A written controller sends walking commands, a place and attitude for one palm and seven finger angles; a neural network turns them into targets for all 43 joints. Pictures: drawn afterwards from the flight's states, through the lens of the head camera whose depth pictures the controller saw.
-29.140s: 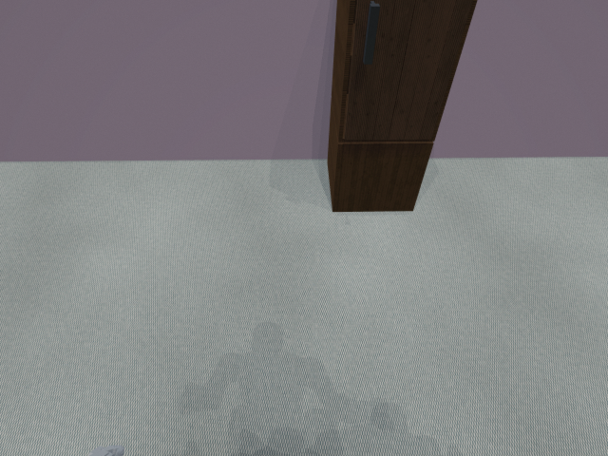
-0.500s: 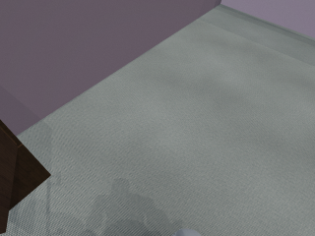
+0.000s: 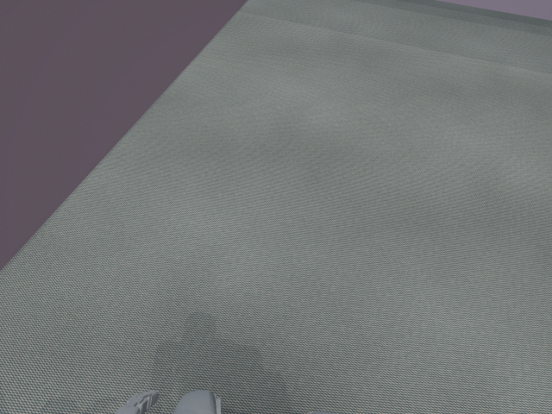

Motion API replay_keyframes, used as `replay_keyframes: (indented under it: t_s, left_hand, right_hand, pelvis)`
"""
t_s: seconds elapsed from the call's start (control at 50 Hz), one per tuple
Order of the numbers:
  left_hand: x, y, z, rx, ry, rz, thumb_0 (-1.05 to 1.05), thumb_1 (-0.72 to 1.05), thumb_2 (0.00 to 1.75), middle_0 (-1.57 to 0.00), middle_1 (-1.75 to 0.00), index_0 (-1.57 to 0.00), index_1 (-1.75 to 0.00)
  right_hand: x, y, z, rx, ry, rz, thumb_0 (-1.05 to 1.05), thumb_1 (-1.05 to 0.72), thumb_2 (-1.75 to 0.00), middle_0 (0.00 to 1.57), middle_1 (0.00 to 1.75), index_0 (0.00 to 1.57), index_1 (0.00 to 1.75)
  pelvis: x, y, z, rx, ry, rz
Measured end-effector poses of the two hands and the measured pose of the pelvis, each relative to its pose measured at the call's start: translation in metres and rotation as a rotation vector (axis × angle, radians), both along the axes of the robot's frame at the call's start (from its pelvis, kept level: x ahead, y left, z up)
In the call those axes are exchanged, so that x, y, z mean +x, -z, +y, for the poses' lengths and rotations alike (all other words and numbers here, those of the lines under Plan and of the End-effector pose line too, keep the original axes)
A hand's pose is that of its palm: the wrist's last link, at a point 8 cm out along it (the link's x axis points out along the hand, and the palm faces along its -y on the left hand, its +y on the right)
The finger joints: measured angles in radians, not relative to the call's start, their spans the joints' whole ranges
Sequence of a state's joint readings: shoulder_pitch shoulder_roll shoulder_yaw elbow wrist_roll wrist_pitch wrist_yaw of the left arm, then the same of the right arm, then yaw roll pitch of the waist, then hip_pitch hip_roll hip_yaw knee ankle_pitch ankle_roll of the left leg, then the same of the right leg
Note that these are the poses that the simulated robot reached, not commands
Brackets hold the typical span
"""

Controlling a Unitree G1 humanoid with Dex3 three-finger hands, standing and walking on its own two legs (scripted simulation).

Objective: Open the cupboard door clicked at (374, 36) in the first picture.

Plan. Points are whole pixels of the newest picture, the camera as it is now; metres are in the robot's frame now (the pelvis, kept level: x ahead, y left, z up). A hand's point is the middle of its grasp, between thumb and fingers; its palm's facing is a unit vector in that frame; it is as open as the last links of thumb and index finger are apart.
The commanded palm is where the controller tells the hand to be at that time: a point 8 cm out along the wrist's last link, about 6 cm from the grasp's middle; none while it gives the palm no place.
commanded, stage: walk to a spot facing it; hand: left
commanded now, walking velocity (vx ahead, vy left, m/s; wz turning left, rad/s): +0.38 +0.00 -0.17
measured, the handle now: out of the picture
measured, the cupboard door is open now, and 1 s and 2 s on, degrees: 54 54 54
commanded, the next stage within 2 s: turn to face it in 0.90 s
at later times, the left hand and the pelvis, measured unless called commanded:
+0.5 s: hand (162, 349) +0.24 +0.20 -0.17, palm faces -0.04 -0.99 -0.13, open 7.4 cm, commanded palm none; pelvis +0.24 +0.03 +0.00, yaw -8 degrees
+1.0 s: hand (225, 208) +0.54 +0.11 -0.16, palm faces -0.19 -0.96 -0.19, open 7.2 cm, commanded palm none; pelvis +0.47 -0.06 +0.01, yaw -11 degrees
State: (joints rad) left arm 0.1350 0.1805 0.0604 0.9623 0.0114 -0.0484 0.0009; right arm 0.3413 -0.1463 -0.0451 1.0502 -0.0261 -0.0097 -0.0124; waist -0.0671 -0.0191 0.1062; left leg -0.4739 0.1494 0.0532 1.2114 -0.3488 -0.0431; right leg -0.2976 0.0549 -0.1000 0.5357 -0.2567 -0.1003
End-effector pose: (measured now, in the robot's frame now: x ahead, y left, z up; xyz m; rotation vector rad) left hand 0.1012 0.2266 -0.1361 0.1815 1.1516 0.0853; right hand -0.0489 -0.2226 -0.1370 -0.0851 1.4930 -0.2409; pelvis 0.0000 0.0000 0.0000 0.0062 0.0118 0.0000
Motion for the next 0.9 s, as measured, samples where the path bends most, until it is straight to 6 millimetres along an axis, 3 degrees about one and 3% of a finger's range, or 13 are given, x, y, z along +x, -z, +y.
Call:
replay_keyframes:
  t_s: [0.08,0.18,0.28,0.34,0.38,0.42,0.5,0.58,0.66,0.74,0.78,0.82,0.9]
  left_hand:
    - [-0.002,-0.009,0.015,0.042,-0.045,0.068,-0.02,0.96,0.90,-0.20,-0.30,-0.20,-0.30]
    - [-0.009,-0.010,0.020,0.036,-0.083,0.177,-0.02,0.94,0.90,-0.20,-0.30,-0.20,-0.30]
    - [-0.012,0.000,0.018,-0.002,-0.130,0.308,-0.01,0.93,0.90,-0.20,-0.30,-0.20,-0.30]
    - [-0.002,0.013,0.021,-0.029,-0.133,0.390,0.00,0.92,0.90,-0.20,-0.30,-0.20,-0.30]
    - [0.018,0.019,0.023,-0.040,-0.106,0.416,0.00,0.92,0.90,-0.20,-0.30,-0.20,-0.30]
    - [0.051,0.020,0.026,-0.042,-0.076,0.397,0.00,0.91,0.90,-0.20,-0.30,-0.20,-0.30]
    - [0.140,0.010,0.026,-0.043,-0.027,0.269,0.01,0.91,0.90,-0.20,-0.30,-0.20,-0.30]
    - [0.233,-0.005,0.022,-0.015,0.040,0.146,0.01,0.93,0.90,-0.20,-0.30,-0.19,-0.30]
    - [0.320,-0.013,0.011,0.029,0.130,0.073,0.01,0.94,0.90,-0.20,-0.30,-0.19,-0.30]
    - [0.401,-0.012,-0.015,0.069,0.210,-0.002,0.01,0.93,0.90,-0.20,-0.30,-0.19,-0.30]
    - [0.429,-0.010,-0.029,0.076,0.217,-0.045,0.00,0.93,0.90,-0.20,-0.30,-0.19,-0.30]
    - [0.444,-0.011,-0.042,0.068,0.211,-0.054,0.00,0.92,0.90,-0.20,-0.30,-0.19,-0.30]
    - [0.448,-0.010,-0.064,0.032,0.199,0.016,0.00,0.92,0.90,-0.20,-0.30,-0.19,-0.30]
  right_hand:
    - [0.106,-0.008,-0.009,-0.010,-0.050,-0.196,0.01,-0.91,-0.90,0.20,0.30,0.19,0.29]
    - [0.224,-0.017,-0.005,-0.009,-0.117,-0.361,0.01,-0.91,-0.90,0.20,0.30,0.19,0.29]
    - [0.328,-0.025,0.011,-0.012,-0.181,-0.468,0.01,-0.91,-0.90,0.20,0.30,0.19,0.29]
    - [0.376,-0.023,0.020,-0.040,-0.193,-0.542,0.01,-0.91,-0.90,0.20,0.30,0.20,0.29]
    - [0.386,-0.022,0.023,-0.055,-0.172,-0.555,0.00,-0.91,-0.90,0.20,0.30,0.20,0.29]
    - [0.381,-0.021,0.023,-0.059,-0.140,-0.517,0.00,-0.91,-0.90,0.20,0.30,0.20,0.29]
    - [0.346,-0.016,0.022,-0.055,-0.055,-0.351,0.00,-0.92,-0.90,0.20,0.30,0.20,0.30]
    - [0.309,-0.016,0.004,-0.071,0.037,-0.186,-0.01,-0.95,-0.90,0.21,0.30,0.20,0.30]
    - [0.278,-0.013,-0.007,-0.051,0.121,-0.041,0.00,-0.94,-0.90,0.20,0.30,0.20,0.29]
    - [0.264,-0.002,-0.016,-0.008,0.189,0.085,0.00,-0.92,-0.90,0.20,0.30,0.20,0.29]
    - [0.269,0.003,-0.021,0.016,0.208,0.134,0.01,-0.92,-0.90,0.20,0.30,0.20,0.29]
    - [0.289,0.001,-0.028,0.022,0.217,0.139,0.01,-0.92,-0.90,0.20,0.30,0.19,0.29]
    - [0.366,-0.005,-0.047,0.003,0.209,0.026,0.01,-0.91,-0.90,0.20,0.30,0.19,0.29]
  pelvis:
    - [0.036,-0.009,-0.002,0.000,0.024,0.018]
    - [0.085,-0.010,0.004,-0.008,0.050,0.011]
    - [0.141,-0.004,0.017,-0.011,0.069,-0.007]
    - [0.177,0.010,0.029,-0.027,0.101,-0.014]
    - [0.195,0.013,0.033,-0.014,0.123,-0.026]
    - [0.211,0.009,0.034,-0.005,0.136,-0.030]
    - [0.244,-0.004,0.032,-0.004,0.145,-0.022]
    - [0.279,-0.012,0.025,-0.007,0.168,-0.011]
    - [0.316,-0.011,0.007,0.003,0.198,-0.005]
    - [0.357,0.002,-0.023,0.016,0.216,-0.001]
    - [0.373,0.008,-0.035,0.010,0.218,-0.005]
    - [0.389,0.005,-0.043,0.006,0.218,-0.013]
    - [0.426,-0.007,-0.054,0.001,0.215,-0.013]
